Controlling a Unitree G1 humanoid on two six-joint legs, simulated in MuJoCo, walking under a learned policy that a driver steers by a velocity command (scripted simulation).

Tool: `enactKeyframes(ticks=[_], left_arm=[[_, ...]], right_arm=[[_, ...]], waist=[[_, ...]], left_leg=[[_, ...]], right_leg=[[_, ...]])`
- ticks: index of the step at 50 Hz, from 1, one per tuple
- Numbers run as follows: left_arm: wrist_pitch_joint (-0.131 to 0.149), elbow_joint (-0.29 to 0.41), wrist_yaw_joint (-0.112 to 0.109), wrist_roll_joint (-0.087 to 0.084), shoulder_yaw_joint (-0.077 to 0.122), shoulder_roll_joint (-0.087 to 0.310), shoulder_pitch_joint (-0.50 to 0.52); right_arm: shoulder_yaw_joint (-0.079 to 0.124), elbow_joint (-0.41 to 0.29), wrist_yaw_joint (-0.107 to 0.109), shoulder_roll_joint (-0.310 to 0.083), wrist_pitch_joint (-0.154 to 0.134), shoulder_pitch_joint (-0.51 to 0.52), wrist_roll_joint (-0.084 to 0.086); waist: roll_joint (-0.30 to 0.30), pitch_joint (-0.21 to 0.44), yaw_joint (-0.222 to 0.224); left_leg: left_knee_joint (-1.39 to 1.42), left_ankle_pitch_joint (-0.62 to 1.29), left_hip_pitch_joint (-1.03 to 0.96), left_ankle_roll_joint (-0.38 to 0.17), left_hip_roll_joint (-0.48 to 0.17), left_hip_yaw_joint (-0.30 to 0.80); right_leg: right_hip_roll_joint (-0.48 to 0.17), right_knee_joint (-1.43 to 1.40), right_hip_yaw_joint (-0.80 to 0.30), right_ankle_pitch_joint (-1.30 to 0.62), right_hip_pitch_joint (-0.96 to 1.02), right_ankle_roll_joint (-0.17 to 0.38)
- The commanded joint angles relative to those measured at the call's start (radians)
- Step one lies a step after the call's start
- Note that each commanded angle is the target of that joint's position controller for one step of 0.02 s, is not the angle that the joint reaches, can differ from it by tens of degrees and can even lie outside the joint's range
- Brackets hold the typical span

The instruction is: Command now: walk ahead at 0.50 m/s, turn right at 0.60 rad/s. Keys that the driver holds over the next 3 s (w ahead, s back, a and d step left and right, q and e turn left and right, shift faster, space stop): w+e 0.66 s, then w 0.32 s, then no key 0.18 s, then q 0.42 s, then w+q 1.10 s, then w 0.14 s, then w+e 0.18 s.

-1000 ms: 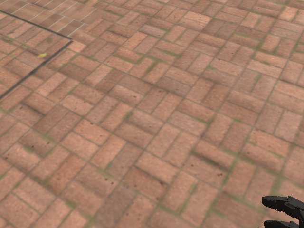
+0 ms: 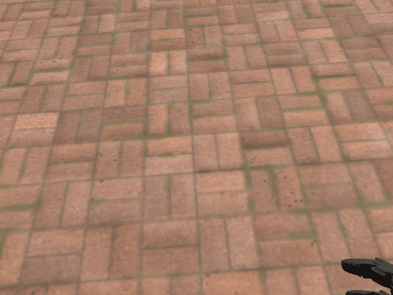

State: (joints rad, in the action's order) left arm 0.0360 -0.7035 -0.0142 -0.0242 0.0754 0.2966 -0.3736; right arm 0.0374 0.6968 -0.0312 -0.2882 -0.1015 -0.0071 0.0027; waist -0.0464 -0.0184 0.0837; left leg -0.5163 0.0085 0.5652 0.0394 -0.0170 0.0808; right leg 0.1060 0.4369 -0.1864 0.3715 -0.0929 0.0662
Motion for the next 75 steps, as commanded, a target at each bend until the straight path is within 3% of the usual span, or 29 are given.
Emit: enactKeyframes(ticks=[1, 2, 3, 4, 5, 6, 8, 10, 23, 26, 28, 29, 30, 31, 32, 33, 35, 44, 50, 53, 54, 55, 56, 57, 60, 63, 66, 70, 75], left_arm=[[0.0, 0.051, -0.007, 0.0, 0.039, 0.141, 0.023], [0.001, 0.059, -0.005, 0.004, 0.026, 0.106, 0.031], [0.003, 0.08, -0.003, 0.021, 0.004, 0.05, 0.025], [0.013, 0.101, -0.001, -0.011, -0.013, -0.003, -0.137], [0.013, 0.074, -0.005, -0.022, 0.005, 0.11, -0.113], [0.007, 0.087, -0.004, -0.015, 0.021, 0.166, 0.014], [0.002, 0.113, -0.003, 0.008, 0.025, 0.145, 0.11], [-0.006, 0.113, 0.008, -0.006, 0.022, 0.103, 0.089], [-0.001, 0.192, 0.066, -0.003, -0.007, 0.032, 0.366], [-0.007, 0.198, 0.072, 0.006, 0.018, 0.082, 0.316], [-0.016, 0.125, 0.058, 0.003, 0.072, 0.17, 0.036], [-0.027, 0.096, 0.035, -0.004, 0.097, 0.257, -0.089], [-0.01, 0.128, 0.04, -0.005, 0.095, 0.335, -0.033], [0.006, 0.135, 0.048, -0.002, 0.071, 0.238, -0.055], [0.02, 0.121, 0.049, 0.004, 0.056, 0.199, -0.019], [0.025, 0.125, 0.047, 0.002, 0.046, 0.172, 0.041], [0.026, 0.145, 0.039, 0.022, 0.024, 0.114, 0.142], [0.039, 0.045, 0.008, 0.015, 0.021, 0.142, 0.056], [0.022, -0.023, 0.005, 0.01, 0.025, 0.152, -0.016], [0.006, -0.02, -0.004, 0.015, 0.02, 0.148, 0.028], [0.007, 0.002, -0.007, 0.033, 0.004, 0.109, 0.025], [0.017, -0.019, -0.001, 0.029, -0.02, 0.028, -0.15], [0.021, -0.053, 0.003, 0.018, -0.01, 0.096, -0.174], [0.014, -0.033, 0.003, -0.003, 0.007, 0.153, -0.071], [-0.017, 0.012, -0.013, 0.031, 0.004, 0.118, 0.077], [-0.036, 0.001, -0.026, 0.029, -0.011, 0.056, 0.038], [-0.046, 0.003, -0.038, 0.031, -0.005, 0.074, 0.073], [-0.057, 0.029, -0.039, 0.027, 0.003, 0.081, 0.177], [-0.011, 0.025, -0.02, 0.02, 0.009, 0.076, 0.162]], right_arm=[[0.053, -0.06, 0.002, -0.136, -0.028, -0.028, 0.004], [0.068, -0.041, 0.008, -0.164, -0.033, -0.128, -0.007], [0.083, -0.031, 0.017, -0.221, -0.035, -0.283, -0.022], [0.101, 0.008, 0.012, -0.292, -0.021, -0.363, -0.028], [0.082, -0.009, 0.008, -0.195, -0.015, -0.345, 0.0], [0.066, -0.02, 0.015, -0.134, -0.008, -0.302, 0.002], [0.05, -0.017, 0.02, -0.099, 0.004, -0.222, -0.015], [0.044, -0.005, 0.025, -0.08, -0.003, -0.206, -0.018], [0.077, 0.088, 0.035, -0.195, 0.023, -0.291, 0.013], [0.09, 0.09, 0.042, -0.239, 0.042, -0.286, 0.03], [0.084, 0.081, 0.051, -0.227, 0.054, -0.272, 0.033], [0.053, 0.058, 0.05, -0.139, 0.047, -0.31, -0.011], [0.018, -0.006, 0.036, -0.05, 0.015, -0.366, -0.022], [0.039, -0.019, 0.024, -0.158, -0.015, -0.227, 0.021], [0.042, -0.043, 0.019, -0.171, -0.032, -0.169, 0.043], [0.037, -0.03, 0.026, -0.157, -0.038, -0.171, 0.024], [0.045, -0.004, 0.026, -0.161, -0.022, -0.213, -0.002], [0.012, -0.038, 0.011, -0.064, 0.006, -0.018, -0.003], [0.021, -0.075, -0.017, -0.096, -0.011, 0.051, 0.0], [0.047, -0.025, -0.012, -0.14, -0.023, -0.143, -0.027], [0.055, -0.009, -0.007, -0.192, -0.027, -0.267, -0.041], [0.066, 0.009, -0.005, -0.244, -0.016, -0.344, -0.049], [0.051, 0.023, -0.011, -0.166, -0.003, -0.392, -0.016], [0.042, 0.009, -0.008, -0.143, 0.007, -0.319, -0.003], [0.012, 0.006, 0.0, -0.076, 0.021, -0.158, -0.013], [0.031, 0.008, 0.002, -0.126, 0.033, -0.116, -0.016], [0.058, 0.008, 0.017, -0.187, 0.057, -0.129, 0.0], [0.063, 0.007, 0.036, -0.181, 0.093, -0.133, 0.011], [0.063, -0.001, 0.052, -0.166, 0.123, -0.122, 0.023]], waist=[[0.182, 0.037, -0.082], [0.171, 0.105, -0.131], [0.059, 0.252, -0.189], [-0.298, 0.375, -0.116], [-0.187, 0.308, -0.146], [-0.09, 0.175, -0.177], [-0.024, 0.042, -0.141], [-0.074, 0.02, -0.107], [-0.019, -0.059, -0.171], [-0.058, -0.007, -0.11], [-0.031, 0.139, 0.048], [0.152, 0.227, 0.063], [0.324, 0.359, -0.049], [0.178, 0.359, 0.041], [0.16, 0.214, 0.027], [0.073, 0.144, -0.02], [0.089, 0.091, -0.093], [0.106, -0.003, -0.024], [0.12, -0.048, -0.011], [0.133, 0.086, -0.12], [0.069, 0.232, -0.161], [-0.197, 0.408, -0.125], [-0.186, 0.502, -0.159], [-0.095, 0.36, -0.166], [-0.017, 0.132, -0.084], [-0.08, 0.119, -0.047], [-0.069, 0.165, -0.063], [-0.078, 0.098, -0.092], [-0.092, 0.09, -0.057]], left_leg=[[0.053, -0.07, -0.196, -0.046, 0.022, -0.027], [0.061, -0.064, -0.364, -0.08, -0.01, -0.013], [0.04, -0.095, -0.631, -0.143, -0.184, 0.154], [0.144, -0.316, -0.942, -0.32, -0.41, 0.646], [0.206, -0.576, -0.903, -0.301, -0.414, 0.73], [0.222, -0.568, -0.776, -0.251, -0.367, 0.556], [0.256, -0.328, -0.547, -0.218, -0.284, 0.324], [0.304, -0.218, -0.456, -0.206, -0.237, 0.186], [0.336, 0.113, -0.582, -0.175, -0.254, -0.206], [0.169, 0.539, -0.652, -0.147, -0.265, -0.261], [-0.205, 0.63, -0.529, -0.1, -0.217, -0.31], [-0.536, 0.061, -0.236, -0.055, -0.158, -0.305], [-0.825, -0.633, 0.131, -0.014, 0.045, -0.131], [-0.885, -0.575, 0.241, -0.028, 0.006, 0.012], [-0.838, -0.475, 0.291, -0.047, -0.032, -0.003], [-0.753, -0.395, 0.233, -0.049, -0.074, 0.0], [-0.646, -0.313, 0.098, -0.033, -0.123, -0.001], [-0.147, 0.118, 0.011, 0.02, -0.069, -0.065], [0.009, 0.027, 0.053, -0.053, -0.037, -0.049], [0.071, 0.101, -0.242, -0.114, 0.026, -0.116], [-0.005, 0.446, -0.52, -0.169, -0.107, -0.002], [-0.028, 0.659, -0.915, -0.371, -0.381, 0.354], [0.042, 0.553, -0.951, -0.399, -0.41, 0.516], [0.069, 0.443, -0.835, -0.353, -0.372, 0.39], [0.155, 0.43, -0.456, -0.288, -0.242, 0.192], [0.194, 0.482, -0.33, -0.293, -0.191, 0.127], [0.209, 0.312, -0.323, -0.297, -0.197, 0.149], [0.253, -0.171, -0.254, -0.27, -0.172, 0.218], [0.144, -0.126, -0.267, -0.216, -0.122, 0.287]], right_leg=[[-0.23, 0.011, -0.226, -0.325, -0.049, 0.111], [-0.178, 0.132, -0.191, -0.371, -0.084, 0.078], [-0.112, 0.416, -0.106, -0.223, -0.213, 0.036], [0.012, 0.748, 0.008, 0.237, -0.576, -0.034], [-0.074, 0.875, -0.016, 0.2, -0.7, -0.048], [-0.109, 0.899, 0.01, 0.104, -0.728, -0.054], [-0.169, 0.828, 0.043, -0.01, -0.669, -0.058], [-0.205, 0.769, 0.06, -0.048, -0.594, -0.054], [-0.189, 0.238, 0.207, -0.35, -0.569, -0.033], [-0.11, 0.197, 0.277, -0.199, -0.434, 0.026], [-0.031, 0.107, 0.292, -0.252, -0.037, 0.096], [-0.213, 0.113, 0.009, -0.292, 0.271, 0.164], [-0.423, -0.044, -0.588, -0.031, 0.498, 0.358], [-0.427, -0.137, -0.603, 0.034, 0.486, 0.324], [-0.398, -0.147, -0.462, -0.043, 0.372, 0.285], [-0.352, -0.144, -0.35, -0.151, 0.224, 0.251], [-0.297, -0.175, -0.205, -0.339, 0.025, 0.222], [-0.218, -0.241, 0.021, -0.391, -0.116, 0.161], [-0.311, -0.141, -0.049, -0.468, 0.085, 0.134], [-0.231, 0.119, 0.001, -0.864, 0.098, 0.058], [-0.168, 0.341, 0.033, -0.687, -0.038, 0.011], [-0.011, 0.764, 0.083, 0.019, -0.385, -0.081], [0.014, 0.895, -0.032, 0.299, -0.462, -0.096], [-0.039, 0.931, -0.037, 0.258, -0.518, -0.1], [-0.158, 0.72, 0.072, 0.109, -0.438, -0.115], [-0.137, 0.504, 0.123, 0.098, -0.311, -0.14], [-0.122, 0.4, 0.119, -0.01, -0.271, -0.143], [-0.108, 0.317, 0.104, -0.064, -0.278, -0.13], [-0.08, -0.011, 0.127, -0.184, -0.142, -0.094]])
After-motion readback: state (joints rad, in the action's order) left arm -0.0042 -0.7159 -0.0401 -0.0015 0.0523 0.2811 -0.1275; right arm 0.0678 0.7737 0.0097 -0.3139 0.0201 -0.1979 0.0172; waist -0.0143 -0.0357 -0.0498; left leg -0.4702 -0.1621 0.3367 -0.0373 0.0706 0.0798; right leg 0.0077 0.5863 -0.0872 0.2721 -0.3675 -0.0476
